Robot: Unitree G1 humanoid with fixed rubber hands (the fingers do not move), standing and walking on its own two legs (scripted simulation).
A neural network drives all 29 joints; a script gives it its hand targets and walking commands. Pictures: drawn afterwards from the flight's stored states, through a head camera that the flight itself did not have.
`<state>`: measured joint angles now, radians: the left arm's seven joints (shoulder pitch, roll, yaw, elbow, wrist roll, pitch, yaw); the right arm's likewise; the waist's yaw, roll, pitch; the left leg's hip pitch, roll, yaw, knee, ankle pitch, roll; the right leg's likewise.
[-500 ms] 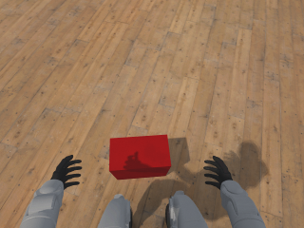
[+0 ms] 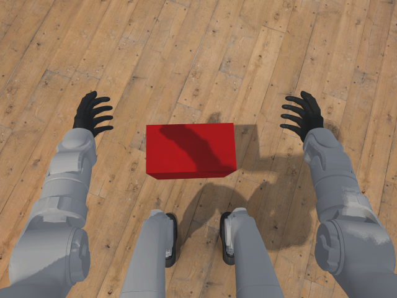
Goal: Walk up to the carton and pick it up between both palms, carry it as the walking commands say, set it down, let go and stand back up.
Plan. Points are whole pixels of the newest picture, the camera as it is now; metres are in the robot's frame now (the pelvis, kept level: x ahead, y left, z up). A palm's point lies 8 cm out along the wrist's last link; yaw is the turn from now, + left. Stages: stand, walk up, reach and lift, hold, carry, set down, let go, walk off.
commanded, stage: reach and lift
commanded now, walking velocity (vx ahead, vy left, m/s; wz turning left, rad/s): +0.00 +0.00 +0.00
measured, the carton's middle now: (190, 154) +0.44 +0.01 -0.51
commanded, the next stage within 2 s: none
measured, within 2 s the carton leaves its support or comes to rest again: neither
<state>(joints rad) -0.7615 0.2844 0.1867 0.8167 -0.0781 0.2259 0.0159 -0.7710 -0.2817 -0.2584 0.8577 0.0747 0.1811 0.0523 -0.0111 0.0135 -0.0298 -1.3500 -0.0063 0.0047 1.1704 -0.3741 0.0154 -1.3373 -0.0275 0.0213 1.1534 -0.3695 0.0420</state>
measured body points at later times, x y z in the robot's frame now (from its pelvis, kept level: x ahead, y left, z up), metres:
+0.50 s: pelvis +0.00 -0.02 -0.04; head +0.29 -0.01 +0.31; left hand +0.46 +0.25 -0.16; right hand +0.46 -0.24 -0.16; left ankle +0.08 +0.11 -0.62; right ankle +0.08 -0.15 -0.62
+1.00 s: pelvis -0.03 -0.01 -0.18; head +0.30 +0.00 +0.13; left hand +0.47 +0.23 -0.33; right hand +0.46 -0.24 -0.33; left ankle +0.08 +0.11 -0.62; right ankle +0.08 -0.15 -0.62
